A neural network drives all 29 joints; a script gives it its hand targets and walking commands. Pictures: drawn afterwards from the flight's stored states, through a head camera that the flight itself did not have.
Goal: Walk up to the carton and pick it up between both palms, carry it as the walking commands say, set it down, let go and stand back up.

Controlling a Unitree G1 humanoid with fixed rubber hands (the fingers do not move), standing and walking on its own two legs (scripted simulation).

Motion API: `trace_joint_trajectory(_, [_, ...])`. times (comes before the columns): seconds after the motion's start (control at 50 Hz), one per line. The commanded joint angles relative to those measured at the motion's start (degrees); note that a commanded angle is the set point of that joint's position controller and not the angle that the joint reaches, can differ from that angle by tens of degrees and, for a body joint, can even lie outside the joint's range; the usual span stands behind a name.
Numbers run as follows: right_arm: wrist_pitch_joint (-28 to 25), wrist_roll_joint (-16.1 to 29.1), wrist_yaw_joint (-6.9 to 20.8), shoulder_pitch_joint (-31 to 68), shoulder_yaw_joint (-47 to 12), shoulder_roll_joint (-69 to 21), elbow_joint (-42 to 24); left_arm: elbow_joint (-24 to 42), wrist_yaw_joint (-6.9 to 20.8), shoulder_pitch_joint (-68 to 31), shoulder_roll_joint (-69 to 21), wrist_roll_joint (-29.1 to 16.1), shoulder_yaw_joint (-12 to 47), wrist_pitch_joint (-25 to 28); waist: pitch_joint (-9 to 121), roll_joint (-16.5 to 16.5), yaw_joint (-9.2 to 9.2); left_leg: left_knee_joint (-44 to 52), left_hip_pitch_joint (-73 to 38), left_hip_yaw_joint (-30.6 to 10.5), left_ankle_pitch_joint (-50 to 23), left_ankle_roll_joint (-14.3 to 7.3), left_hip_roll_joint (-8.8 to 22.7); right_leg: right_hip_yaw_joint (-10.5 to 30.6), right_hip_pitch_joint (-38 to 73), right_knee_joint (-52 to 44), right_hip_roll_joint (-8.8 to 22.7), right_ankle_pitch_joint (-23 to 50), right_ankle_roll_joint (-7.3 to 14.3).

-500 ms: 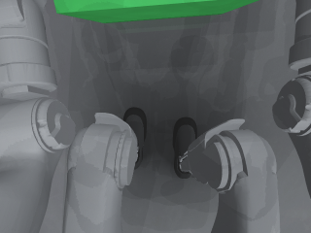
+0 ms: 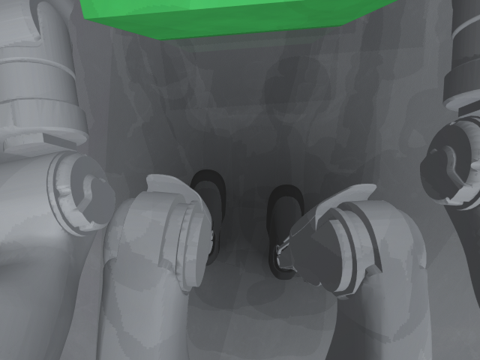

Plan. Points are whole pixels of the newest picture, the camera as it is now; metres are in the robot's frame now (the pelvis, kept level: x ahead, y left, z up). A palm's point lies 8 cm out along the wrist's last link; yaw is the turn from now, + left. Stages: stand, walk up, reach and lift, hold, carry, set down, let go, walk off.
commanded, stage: set down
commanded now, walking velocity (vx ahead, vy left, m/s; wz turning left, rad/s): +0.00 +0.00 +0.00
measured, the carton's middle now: out of the picture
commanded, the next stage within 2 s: let go in 1.84 s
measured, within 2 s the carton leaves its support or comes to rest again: neither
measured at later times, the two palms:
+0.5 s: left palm out of the picture +0.53 +0.24 -0.17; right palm out of the picture +0.58 -0.19 -0.16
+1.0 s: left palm out of the picture +0.53 +0.26 -0.05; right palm out of the picture +0.58 -0.20 -0.04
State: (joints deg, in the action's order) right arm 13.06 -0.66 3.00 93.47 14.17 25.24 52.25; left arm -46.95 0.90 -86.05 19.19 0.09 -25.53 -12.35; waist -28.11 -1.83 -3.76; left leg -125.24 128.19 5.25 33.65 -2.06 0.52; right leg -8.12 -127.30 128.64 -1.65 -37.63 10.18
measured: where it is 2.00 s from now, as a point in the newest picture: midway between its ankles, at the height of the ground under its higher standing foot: (245, 239)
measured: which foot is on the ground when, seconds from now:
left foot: down 0.00-1.00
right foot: down 0.00-1.00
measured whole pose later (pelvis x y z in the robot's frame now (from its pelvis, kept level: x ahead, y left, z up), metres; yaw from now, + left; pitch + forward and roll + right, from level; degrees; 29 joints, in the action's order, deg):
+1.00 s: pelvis -0.03 +0.01 +0.03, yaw +0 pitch +25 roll +3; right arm 24.0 13.2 -0.3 91.5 1.8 37.1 55.5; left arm -42.2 -6.2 -81.6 22.8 -9.8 -19.2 -24.5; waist -29.9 -1.7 -4.8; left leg -121.8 115.0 5.3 31.6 -2.3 -0.8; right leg -6.9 -113.5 125.3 -1.7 -36.5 8.4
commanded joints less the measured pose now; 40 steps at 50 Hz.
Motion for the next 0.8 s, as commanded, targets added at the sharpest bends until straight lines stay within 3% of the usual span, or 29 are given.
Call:
trace_joint_trajectory(0.0, [0.49,2.02,5.03,4.72,-14.16,-9.89,11.59,-6.20,3.47,-1.08,-12.16,-5.74,8.28,-1.16,66.36,-3.07,-3.00,1.78,-23.25,-4.72,-17.79,1.99,-2.71,16.68,43.63,-7.83,1.44,30.68,-6.33])
trace_joint_trajectory(0.06, [-2.74,5.24,-0.97,6.94,-11.79,6.32,4.75,0.38,-3.07,-1.33,5.59,-6.07,3.97,3.09,78.71,-2.74,-4.83,1.46,-26.96,-3.81,-22.73,2.34,-3.11,17.45,49.68,-7.15,1.60,38.14,-6.69])
trace_joint_trajectory(0.08, [-3.49,6.42,-2.44,9.71,-11.71,7.55,2.54,2.30,-4.51,-3.36,7.09,-7.05,4.21,4.00,83.84,-3.00,-5.67,1.65,-28.45,-3.59,-25.47,2.46,-3.62,17.17,51.84,-6.27,1.25,41.12,-7.08])
trace_joint_trajectory(0.12, [-4.31,8.24,-4.92,13.87,-12.42,9.17,-1.43,5.89,-6.32,-7.83,7.63,-10.89,6.66,5.38,92.60,-4.31,-4.34,0.98,-27.90,-3.29,-27.50,2.22,-4.12,18.03,57.33,-4.99,1.24,47.07,-7.13])
trace_joint_trajectory(0.16, [-3.89,9.41,-5.98,14.57,-13.33,10.69,2.47,1.85,-7.18,-7.64,8.39,-12.47,8.33,5.05,90.49,-2.52,-4.44,1.52,-26.70,-3.57,-26.05,1.93,-3.96,18.61,56.56,-4.40,1.30,45.62,-6.90])
trace_joint_trajectory(0.18, [-3.93,10.02,-6.32,15.69,-13.18,11.13,0.89,3.73,-7.56,-9.11,9.11,-13.36,9.73,5.22,94.02,-2.13,-3.96,1.33,-29.87,-4.30,-27.79,1.77,-3.84,18.25,56.39,-3.86,1.22,45.17,-7.21])
trace_joint_trajectory(0.2, [-3.75,11.32,-6.49,16.01,-14.28,11.45,1.05,2.93,-7.80,-9.27,9.78,-14.00,9.98,5.19,94.91,-1.73,-4.69,1.07,-31.40,-4.39,-28.37,1.52,-3.72,17.89,55.54,-3.86,1.27,44.45,-7.22])
trace_joint_trajectory(0.22, [-3.63,11.18,-6.64,17.11,-13.69,12.99,0.98,3.89,-8.21,-10.62,10.61,-14.92,10.56,4.88,95.92,-1.90,-3.36,0.95,-33.63,-4.92,-29.15,1.41,-3.52,17.26,55.06,-3.63,1.24,43.31,-7.12])
trace_joint_trajectory(0.24, [-3.31,11.47,-6.93,16.40,-13.55,12.75,1.61,3.71,-8.33,-10.38,11.45,-14.89,10.02,4.85,93.99,-0.97,-4.32,0.89,-32.37,-4.37,-28.56,1.49,-3.50,17.78,54.19,-4.14,1.50,42.31,-6.88])
trace_joint_trajectory(0.28, [-3.19,11.94,-6.92,17.13,-14.04,14.08,1.49,2.70,-8.33,-11.00,11.98,-15.69,10.52,4.57,92.19,-1.73,-4.13,1.45,-31.40,-4.63,-27.75,1.17,-3.07,17.70,54.18,-4.24,1.44,41.65,-7.28])
trace_joint_trajectory(0.3, [-2.67,12.30,-6.57,16.95,-14.40,13.48,4.57,0.35,-8.53,-10.96,12.94,-14.77,10.10,4.37,89.88,-1.07,-5.28,1.53,-31.67,-4.61,-27.29,1.08,-3.03,17.80,52.13,-4.22,1.24,39.32,-7.28])
trace_joint_trajectory(0.32, [-2.77,12.56,-6.45,17.62,-14.25,14.46,3.36,1.26,-8.49,-10.97,14.21,-14.44,8.84,4.60,89.52,-0.57,-6.41,1.50,-30.49,-4.17,-26.36,1.18,-2.90,18.02,51.21,-4.37,1.30,37.84,-7.32])
trace_joint_trajectory(0.36, [-2.20,13.59,-6.08,18.99,-15.60,14.80,5.44,0.51,-8.53,-13.01,14.81,-14.49,8.95,4.43,88.64,-1.02,-7.22,1.43,-30.03,-3.49,-24.06,0.97,-2.23,18.35,51.60,-4.94,1.40,35.07,-7.50])
trace_joint_trajectory(0.4, [-1.91,14.35,-5.32,20.74,-15.65,15.08,4.19,-0.08,-8.16,-13.13,14.13,-15.21,10.30,4.00,88.48,-1.67,-6.78,2.13,-30.78,-3.64,-23.51,0.61,-2.02,17.41,50.43,-4.98,1.28,33.08,-7.82])
trace_joint_trajectory(0.42, [-1.72,14.63,-5.14,19.87,-16.45,15.14,5.40,-0.89,-8.00,-13.17,14.91,-14.89,9.26,3.93,86.62,-2.96,-7.50,1.76,-27.92,-3.10,-22.06,0.56,-1.89,18.51,51.61,-5.69,1.51,32.87,-7.74])
trace_joint_trajectory(0.48, [-1.31,15.86,-4.41,22.24,-16.84,16.03,3.85,0.55,-7.93,-14.11,16.57,-14.57,8.75,3.78,86.97,-2.50,-9.53,2.07,-28.93,-2.70,-22.26,0.32,-1.73,18.82,51.44,-5.98,1.43,31.55,-8.18])
trace_joint_trajectory(0.52, [-0.89,16.83,-4.25,23.03,-17.36,16.61,0.68,1.99,-7.83,-13.51,18.03,-15.16,8.40,3.33,92.22,-4.69,-9.60,2.05,-30.51,-2.49,-23.02,-0.32,-1.85,18.48,55.20,-5.95,1.19,33.41,-8.58])
trace_joint_trajectory(0.56, [-0.29,17.33,-4.63,24.62,-17.10,17.56,-5.92,8.16,-7.94,-14.09,18.32,-15.53,8.98,2.52,101.36,-5.25,-9.39,2.71,-34.01,-2.56,-25.21,-0.47,-2.16,18.63,61.82,-6.08,1.04,36.83,-8.23])
trace_joint_trajectory(0.58, [0.60,17.59,-4.71,22.79,-17.25,16.65,-5.85,10.55,-8.07,-14.14,18.48,-15.39,9.29,1.76,104.95,-5.09,-9.06,3.30,-35.36,-2.11,-26.14,-0.40,-2.68,18.52,64.73,-6.68,0.79,38.49,-8.08])
trace_joint_trajectory(0.6, [1.22,18.21,-5.15,24.45,-16.96,18.33,-12.40,13.78,-8.10,-13.33,19.61,-16.08,9.00,0.81,111.64,-5.93,-9.06,3.17,-38.24,-2.12,-27.75,-0.58,-2.75,18.89,69.60,-6.99,0.75,41.13,-8.28])
trace_joint_trajectory(0.62, [2.02,17.32,-5.67,23.10,-15.47,19.10,-12.22,14.54,-8.26,-12.75,21.71,-15.71,7.34,-0.34,112.44,-5.91,-8.84,3.74,-37.75,-1.92,-27.07,-0.68,-3.02,18.35,69.94,-7.50,0.66,40.88,-8.22])
trace_joint_trajectory(0.7, [4.96,15.84,-5.89,24.95,-13.08,20.70,-15.78,15.44,-8.01,-13.29,19.98,-15.87,8.31,-4.54,109.88,-4.91,-6.99,7.96,-38.71,-2.06,-23.19,-0.63,-3.25,16.81,66.21,-12.55,0.51,31.51,-8.09])
trace_joint_trajectory(0.72, [5.74,15.42,-5.67,25.31,-12.76,21.93,-14.69,13.69,-8.03,-12.84,19.62,-15.98,8.82,-5.70,107.83,-4.47,-6.42,8.88,-38.65,-2.72,-21.87,-0.48,-2.95,16.35,64.76,-12.89,0.35,29.08,-8.02])
trace_joint_trajectory(0.76, [7.61,14.92,-5.03,23.72,-12.54,21.98,-10.75,12.62,-8.16,-12.85,19.91,-15.02,8.12,-7.39,104.46,-2.59,-7.42,11.33,-39.71,-2.59,-19.02,-0.11,-2.65,16.56,62.58,-15.34,-0.01,23.84,-7.61])
trace_joint_trajectory(0.78, [8.07,14.71,-4.80,24.33,-11.86,21.82,-10.44,13.46,-8.17,-13.89,19.47,-14.75,8.18,-7.97,101.62,-3.18,-6.59,12.66,-39.36,-2.53,-17.79,-0.01,-2.53,16.25,60.84,-17.29,-0.08,21.35,-7.77])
